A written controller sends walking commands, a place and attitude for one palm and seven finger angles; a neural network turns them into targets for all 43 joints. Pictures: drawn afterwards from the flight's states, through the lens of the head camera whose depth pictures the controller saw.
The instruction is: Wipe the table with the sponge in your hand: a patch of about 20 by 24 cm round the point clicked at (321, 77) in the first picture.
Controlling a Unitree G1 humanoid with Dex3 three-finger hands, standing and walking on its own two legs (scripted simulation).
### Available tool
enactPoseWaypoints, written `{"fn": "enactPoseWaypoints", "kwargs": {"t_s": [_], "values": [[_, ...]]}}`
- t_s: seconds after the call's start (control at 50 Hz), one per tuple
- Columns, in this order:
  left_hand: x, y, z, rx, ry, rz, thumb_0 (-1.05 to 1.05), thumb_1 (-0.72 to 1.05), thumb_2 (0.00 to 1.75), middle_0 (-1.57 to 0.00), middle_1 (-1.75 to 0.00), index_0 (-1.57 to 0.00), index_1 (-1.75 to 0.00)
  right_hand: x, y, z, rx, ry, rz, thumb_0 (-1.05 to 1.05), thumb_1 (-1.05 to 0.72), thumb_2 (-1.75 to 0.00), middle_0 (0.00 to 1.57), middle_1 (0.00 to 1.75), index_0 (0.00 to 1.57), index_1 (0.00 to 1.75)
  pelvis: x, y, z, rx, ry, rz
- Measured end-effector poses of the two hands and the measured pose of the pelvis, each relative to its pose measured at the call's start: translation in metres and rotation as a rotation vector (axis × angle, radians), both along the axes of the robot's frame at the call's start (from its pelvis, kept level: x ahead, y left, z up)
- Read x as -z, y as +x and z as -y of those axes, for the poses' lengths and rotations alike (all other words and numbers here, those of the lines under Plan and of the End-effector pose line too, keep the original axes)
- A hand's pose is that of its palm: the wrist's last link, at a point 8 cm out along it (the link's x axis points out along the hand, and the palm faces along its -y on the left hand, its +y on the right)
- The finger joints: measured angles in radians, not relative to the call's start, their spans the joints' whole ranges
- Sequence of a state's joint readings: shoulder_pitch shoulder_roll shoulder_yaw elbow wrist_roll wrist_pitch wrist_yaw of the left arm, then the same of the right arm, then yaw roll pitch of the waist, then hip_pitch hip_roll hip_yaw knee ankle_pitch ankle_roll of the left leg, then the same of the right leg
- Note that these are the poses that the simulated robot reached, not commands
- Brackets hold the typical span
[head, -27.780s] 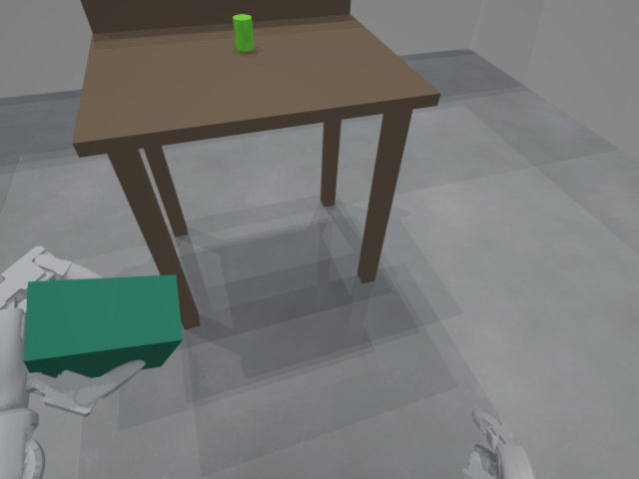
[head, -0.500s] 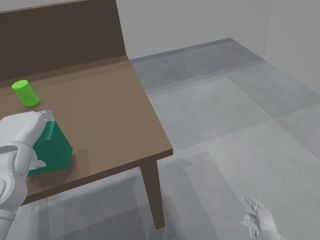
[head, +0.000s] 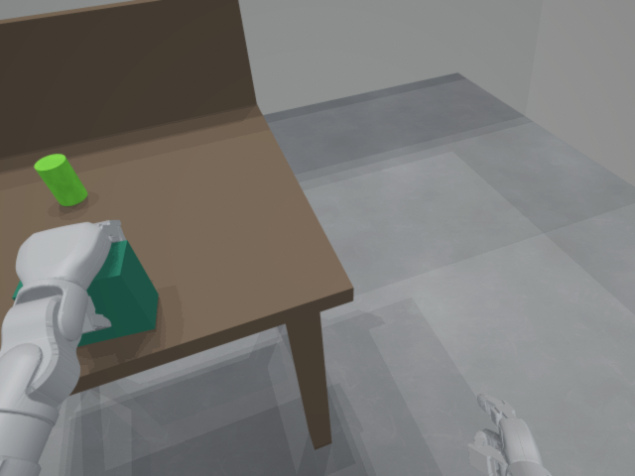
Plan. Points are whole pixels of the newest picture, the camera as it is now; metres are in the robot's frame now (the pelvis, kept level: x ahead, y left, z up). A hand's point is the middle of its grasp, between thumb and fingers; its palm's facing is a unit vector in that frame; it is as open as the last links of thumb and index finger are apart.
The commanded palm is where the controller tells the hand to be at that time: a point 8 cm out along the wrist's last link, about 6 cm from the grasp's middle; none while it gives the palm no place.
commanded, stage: lower the sponge onto the table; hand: left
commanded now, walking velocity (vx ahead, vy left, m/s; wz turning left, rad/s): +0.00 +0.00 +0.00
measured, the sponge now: (101, 304) +0.27 +0.34 +0.07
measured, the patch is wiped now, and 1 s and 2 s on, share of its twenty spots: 0.05 0.10 0.30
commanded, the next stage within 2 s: wipe forward along the first lane in 0.18 s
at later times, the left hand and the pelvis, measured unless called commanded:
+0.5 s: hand (83, 279) +0.28 +0.35 +0.11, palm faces -0.03 +0.00 -1.00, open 10.3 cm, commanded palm +0.26 +0.36 +0.17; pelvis +0.01 -0.01 +0.00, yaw +0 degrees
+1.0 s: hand (84, 255) +0.32 +0.38 +0.11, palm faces -0.10 +0.02 -0.99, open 10.3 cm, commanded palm +0.31 +0.38 +0.15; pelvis +0.01 -0.02 -0.01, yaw +0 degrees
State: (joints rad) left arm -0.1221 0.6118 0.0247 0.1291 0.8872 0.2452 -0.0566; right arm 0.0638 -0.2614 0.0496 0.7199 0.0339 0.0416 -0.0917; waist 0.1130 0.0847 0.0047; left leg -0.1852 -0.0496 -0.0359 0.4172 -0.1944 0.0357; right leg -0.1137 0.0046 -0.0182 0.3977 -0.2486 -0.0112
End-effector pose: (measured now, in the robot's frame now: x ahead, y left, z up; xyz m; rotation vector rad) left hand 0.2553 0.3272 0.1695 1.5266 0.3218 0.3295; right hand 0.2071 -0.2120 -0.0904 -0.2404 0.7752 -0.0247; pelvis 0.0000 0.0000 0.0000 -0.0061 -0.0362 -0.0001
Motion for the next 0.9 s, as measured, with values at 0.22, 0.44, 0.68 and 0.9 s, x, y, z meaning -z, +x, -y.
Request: {"fn": "enactPoseWaypoints", "kwargs": {"t_s": [0.22,0.44,0.68,0.9], "values": [[0.004,-0.005,-0.007,-0.095,0.008,0.001,0.0,-0.51,1.04,-0.7,-1.33,-0.72,-1.32,0.006,-0.005,0.007,0.014,0.008,-0.037,0.01,-0.9,-0.9,0.2,0.3,0.2,0.3,0.0,0.005,-0.001,0.004,0.001,-0.002],[0.004,0.002,-0.009,-0.105,0.015,-0.035,0.0,-0.51,1.04,-0.7,-1.33,-0.72,-1.32,0.001,0.011,0.017,0.017,-0.012,-0.011,0.01,-0.9,-0.9,0.2,0.3,0.2,0.3,0.0,0.01,0.006,-0.002,0.004,-0.01],[0.004,0.024,-0.023,-0.119,0.033,-0.082,0.01,-0.52,1.04,-0.71,-1.32,-0.73,-1.32,0.011,-0.004,0.042,0.061,-0.042,-0.072,0.01,-0.9,-0.9,0.2,0.3,0.2,0.3,0.002,0.015,0.017,-0.001,0.004,-0.039],[0.004,0.043,-0.032,-0.105,0.048,-0.106,0.01,-0.52,1.04,-0.72,-1.31,-0.74,-1.31,0.029,-0.042,0.067,0.127,-0.069,-0.176,0.01,-0.9,-0.9,0.2,0.3,0.2,0.3,0.004,0.015,0.021,-0.002,0.003,-0.072]]}}
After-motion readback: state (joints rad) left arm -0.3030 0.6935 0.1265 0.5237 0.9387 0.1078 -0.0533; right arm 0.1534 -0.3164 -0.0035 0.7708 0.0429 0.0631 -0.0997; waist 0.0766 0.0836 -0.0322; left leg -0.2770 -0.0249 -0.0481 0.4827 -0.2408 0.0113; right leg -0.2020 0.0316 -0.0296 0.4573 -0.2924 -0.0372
